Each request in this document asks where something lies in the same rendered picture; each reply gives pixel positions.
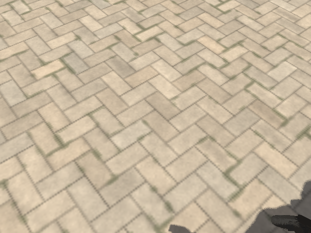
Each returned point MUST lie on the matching robot right hand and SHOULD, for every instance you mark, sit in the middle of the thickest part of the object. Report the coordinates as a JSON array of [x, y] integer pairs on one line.
[[298, 224]]

